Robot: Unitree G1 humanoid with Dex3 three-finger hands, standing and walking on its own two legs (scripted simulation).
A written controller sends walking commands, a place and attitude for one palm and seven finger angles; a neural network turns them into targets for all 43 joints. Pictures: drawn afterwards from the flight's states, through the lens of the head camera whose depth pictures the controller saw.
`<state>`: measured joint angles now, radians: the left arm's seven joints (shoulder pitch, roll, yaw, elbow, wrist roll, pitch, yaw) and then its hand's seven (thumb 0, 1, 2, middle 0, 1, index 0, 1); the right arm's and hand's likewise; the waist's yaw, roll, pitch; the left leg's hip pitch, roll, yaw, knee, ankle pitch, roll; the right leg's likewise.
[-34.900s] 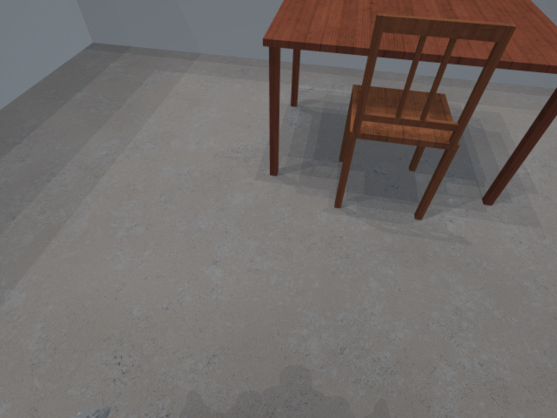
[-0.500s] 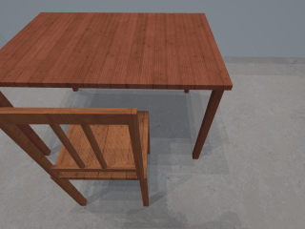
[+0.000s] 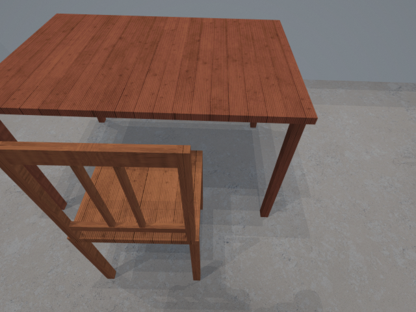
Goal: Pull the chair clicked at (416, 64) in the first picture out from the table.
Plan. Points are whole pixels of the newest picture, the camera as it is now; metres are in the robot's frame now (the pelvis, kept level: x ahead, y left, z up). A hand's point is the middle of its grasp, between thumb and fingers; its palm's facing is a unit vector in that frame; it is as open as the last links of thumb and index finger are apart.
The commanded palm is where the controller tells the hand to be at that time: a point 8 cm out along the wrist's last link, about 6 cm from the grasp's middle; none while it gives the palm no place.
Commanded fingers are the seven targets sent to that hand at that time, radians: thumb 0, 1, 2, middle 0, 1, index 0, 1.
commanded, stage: look again from close up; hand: left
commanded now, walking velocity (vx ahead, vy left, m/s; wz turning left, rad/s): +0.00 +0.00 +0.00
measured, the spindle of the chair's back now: (96, 198) +0.38 +0.31 -0.09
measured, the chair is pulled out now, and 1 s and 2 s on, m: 0.16 0.16 0.16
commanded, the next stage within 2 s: shuffle to correct the standing spot in 0.16 s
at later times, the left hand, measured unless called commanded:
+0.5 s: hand out of the picture -0.01 +0.19 -0.18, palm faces +0.01 -0.98 -0.22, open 7.4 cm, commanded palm none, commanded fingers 0.00 0.90 0.90 -0.20 -0.30 -0.20 -0.30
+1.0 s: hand out of the picture -0.01 +0.20 -0.18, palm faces +0.01 -0.98 -0.21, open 7.4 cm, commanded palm none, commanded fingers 0.00 0.90 0.90 -0.20 -0.30 -0.20 -0.30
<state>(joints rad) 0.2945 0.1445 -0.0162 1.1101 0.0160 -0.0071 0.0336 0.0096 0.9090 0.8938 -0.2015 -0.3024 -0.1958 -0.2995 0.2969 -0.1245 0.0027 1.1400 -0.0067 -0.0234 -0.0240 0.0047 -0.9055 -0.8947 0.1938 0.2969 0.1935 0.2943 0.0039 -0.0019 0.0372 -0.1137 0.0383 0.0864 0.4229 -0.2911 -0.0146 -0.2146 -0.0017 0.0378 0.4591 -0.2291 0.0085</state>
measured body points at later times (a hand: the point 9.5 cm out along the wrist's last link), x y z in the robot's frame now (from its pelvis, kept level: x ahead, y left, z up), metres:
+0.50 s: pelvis -0.02 +0.02 -0.01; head +0.00 +0.01 +0.44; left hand -0.01 +0.24 -0.17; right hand -0.01 -0.21 -0.17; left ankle -0.04 +0.12 -0.74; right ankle +0.01 -0.13 -0.74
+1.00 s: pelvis -0.03 +0.02 +0.00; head -0.03 +0.02 +0.45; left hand -0.01 +0.25 -0.16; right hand +0.00 -0.21 -0.16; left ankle -0.04 +0.12 -0.74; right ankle +0.01 -0.13 -0.74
